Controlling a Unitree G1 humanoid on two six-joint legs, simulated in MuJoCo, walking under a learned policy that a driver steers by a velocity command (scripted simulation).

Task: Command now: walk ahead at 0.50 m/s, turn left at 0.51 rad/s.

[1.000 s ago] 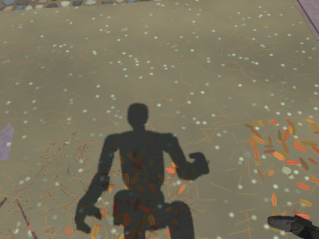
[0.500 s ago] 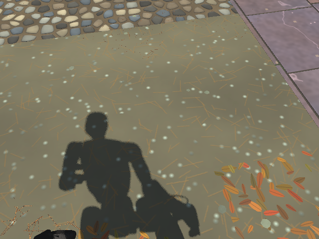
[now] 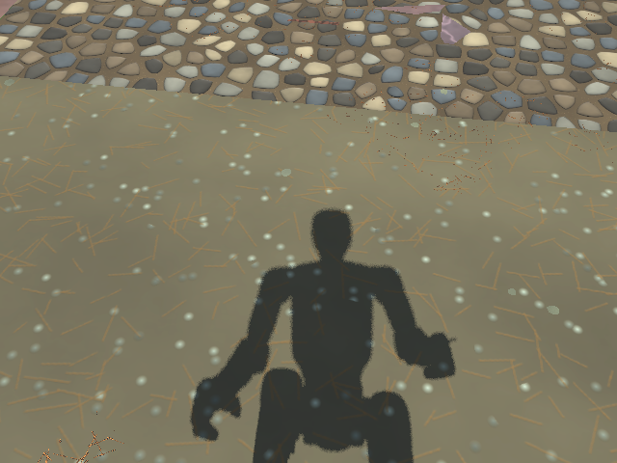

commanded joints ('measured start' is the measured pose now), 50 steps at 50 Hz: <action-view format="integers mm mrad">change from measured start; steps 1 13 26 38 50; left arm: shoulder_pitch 19 -121 -351 -103 -29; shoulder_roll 179 162 131 97 207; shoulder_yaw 47 26 14 20 53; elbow -31 -145 -236 -148 -60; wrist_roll -15 1 -15 4 -21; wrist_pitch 13 -51 -40 -29 -1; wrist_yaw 8 -5 -33 -15 -6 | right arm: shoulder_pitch -140 89 224 157 -108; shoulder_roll -45 -123 -176 -109 -60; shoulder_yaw -5 -48 -66 -45 -18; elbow -123 -120 -79 -156 -243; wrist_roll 1 -11 8 11 7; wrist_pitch -16 -38 -13 5 -2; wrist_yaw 20 -17 -61 -44 8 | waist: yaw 13 -67 -129 -48 17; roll -73 -28 67 -161 -98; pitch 73 -79 -35 -27 50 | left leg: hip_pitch -63 593 488 -24 -4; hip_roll -13 90 32 6 -6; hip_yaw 51 -378 -359 -95 28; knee -59 -442 -337 487 -16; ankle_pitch -61 -35 -162 -345 -56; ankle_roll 31 296 182 -10 10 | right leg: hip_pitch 46 -721 -523 -173 -51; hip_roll -323 -154 -46 -286 -308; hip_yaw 58 333 324 466 125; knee -14 953 294 -14 -41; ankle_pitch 540 -50 299 114 367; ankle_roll -114 38 76 -138 -113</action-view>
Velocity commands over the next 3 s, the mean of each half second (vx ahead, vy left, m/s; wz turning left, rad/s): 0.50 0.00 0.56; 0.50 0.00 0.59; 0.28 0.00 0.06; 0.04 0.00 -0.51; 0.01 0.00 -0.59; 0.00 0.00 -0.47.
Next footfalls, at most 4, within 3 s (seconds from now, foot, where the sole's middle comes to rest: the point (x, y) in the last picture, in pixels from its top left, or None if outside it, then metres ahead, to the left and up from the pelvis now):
0.12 left None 0.24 0.12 -0.78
0.60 right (356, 430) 0.56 -0.03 -0.78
1.12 left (194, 379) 0.65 0.35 -0.78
1.64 right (257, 305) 0.86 0.23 -0.78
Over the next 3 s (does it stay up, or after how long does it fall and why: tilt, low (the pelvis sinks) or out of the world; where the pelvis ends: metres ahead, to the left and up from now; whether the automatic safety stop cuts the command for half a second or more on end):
stays up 0.75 0.30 -0.01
